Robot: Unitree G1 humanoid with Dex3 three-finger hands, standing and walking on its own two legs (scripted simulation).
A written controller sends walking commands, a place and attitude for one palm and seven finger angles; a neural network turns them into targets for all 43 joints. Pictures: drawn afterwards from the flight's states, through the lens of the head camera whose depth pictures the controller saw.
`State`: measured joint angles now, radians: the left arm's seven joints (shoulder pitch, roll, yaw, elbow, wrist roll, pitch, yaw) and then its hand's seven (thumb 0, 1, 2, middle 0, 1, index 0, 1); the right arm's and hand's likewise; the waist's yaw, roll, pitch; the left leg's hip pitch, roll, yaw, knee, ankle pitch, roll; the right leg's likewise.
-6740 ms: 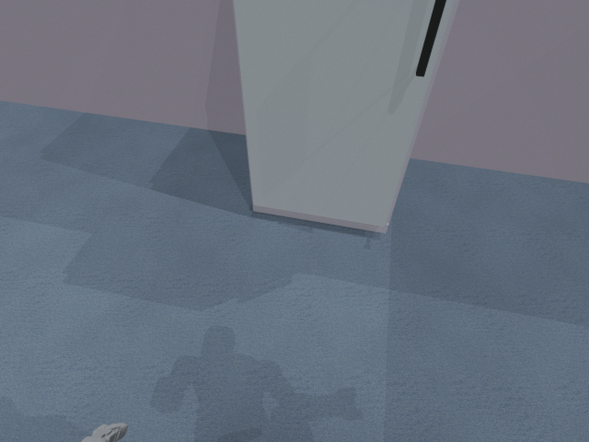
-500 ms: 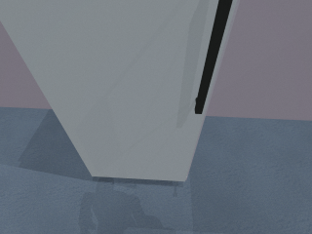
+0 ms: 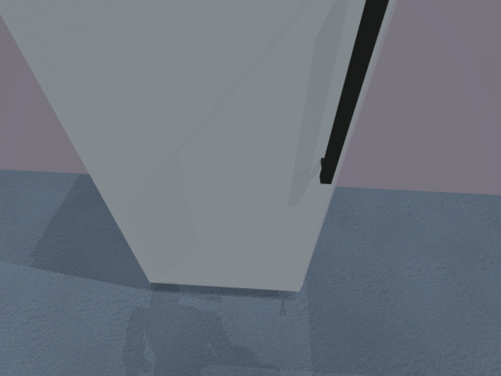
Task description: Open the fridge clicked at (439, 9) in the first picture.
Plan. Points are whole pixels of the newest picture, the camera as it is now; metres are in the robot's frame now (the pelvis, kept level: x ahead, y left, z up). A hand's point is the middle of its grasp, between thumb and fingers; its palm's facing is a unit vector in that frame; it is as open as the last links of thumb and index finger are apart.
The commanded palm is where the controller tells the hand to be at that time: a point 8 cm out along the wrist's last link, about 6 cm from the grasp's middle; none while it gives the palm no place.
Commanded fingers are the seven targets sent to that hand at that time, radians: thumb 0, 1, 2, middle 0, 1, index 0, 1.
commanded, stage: raise the hand to about handle height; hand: right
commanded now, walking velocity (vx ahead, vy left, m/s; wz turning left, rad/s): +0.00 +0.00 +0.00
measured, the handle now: (349, 81) +0.51 -0.13 +0.23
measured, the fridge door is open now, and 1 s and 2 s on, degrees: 0 0 0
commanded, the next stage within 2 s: none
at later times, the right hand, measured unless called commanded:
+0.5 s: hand out of the picture +0.13 -0.20 -0.04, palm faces +0.10 +0.99 -0.04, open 8.7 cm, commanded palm +0.12 -0.26 +0.00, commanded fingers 0.00 -0.36 -0.67 0.24 0.64 0.24 0.64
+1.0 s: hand (452, 322) +0.20 -0.25 +0.06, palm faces +0.14 +0.99 -0.07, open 11.7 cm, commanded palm +0.16 -0.29 +0.08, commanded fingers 0.00 0.22 -0.42 0.28 1.02 0.28 1.02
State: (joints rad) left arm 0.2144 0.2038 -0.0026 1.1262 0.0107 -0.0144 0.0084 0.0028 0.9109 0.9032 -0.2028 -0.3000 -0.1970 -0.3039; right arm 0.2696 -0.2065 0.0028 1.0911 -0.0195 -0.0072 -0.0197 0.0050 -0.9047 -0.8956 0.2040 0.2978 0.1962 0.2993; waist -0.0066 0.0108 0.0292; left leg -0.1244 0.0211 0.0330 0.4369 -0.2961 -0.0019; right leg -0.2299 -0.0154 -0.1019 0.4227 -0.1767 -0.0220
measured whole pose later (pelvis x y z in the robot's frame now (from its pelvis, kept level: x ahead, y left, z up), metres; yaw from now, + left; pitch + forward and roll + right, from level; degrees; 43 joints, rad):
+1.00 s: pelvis -0.02 +0.01 -0.03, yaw -2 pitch +3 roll +1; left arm 0.29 0.26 -0.02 0.68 -0.05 -0.32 0.11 0.01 0.90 0.90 -0.21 -0.30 -0.20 -0.30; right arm 0.31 -0.33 -0.36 -0.04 0.37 -0.19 0.32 0.01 0.00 -0.51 0.27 0.88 0.26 0.88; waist -0.02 -0.02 -0.03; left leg -0.39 0.01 0.08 0.76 -0.44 0.01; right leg -0.53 -0.04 -0.05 0.78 -0.31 -0.01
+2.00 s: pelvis -0.02 +0.02 -0.01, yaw -2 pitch -5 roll +1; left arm 0.20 0.28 -0.06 0.67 -0.09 -0.22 0.14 0.01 0.91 0.90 -0.20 -0.30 -0.20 -0.30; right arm -0.07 -0.45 -0.43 0.08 0.34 0.17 0.37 -0.01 0.50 -0.30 0.31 1.20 0.30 1.20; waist -0.05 -0.04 0.00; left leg -0.10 -0.02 0.08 0.49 -0.31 0.03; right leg -0.24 -0.05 -0.05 0.50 -0.19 0.01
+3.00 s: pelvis -0.02 +0.00 +0.00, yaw -1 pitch -1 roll +1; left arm 0.23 0.27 -0.04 0.70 -0.09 -0.15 0.13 0.01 0.91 0.90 -0.21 -0.30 -0.20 -0.30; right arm -0.41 -0.42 -0.32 0.37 0.24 0.16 0.26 -0.01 0.50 -0.30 0.30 1.20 0.29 1.20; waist 0.00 -0.02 -0.01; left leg -0.15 0.00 0.06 0.47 -0.29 0.01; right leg -0.29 -0.03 -0.06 0.50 -0.19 -0.02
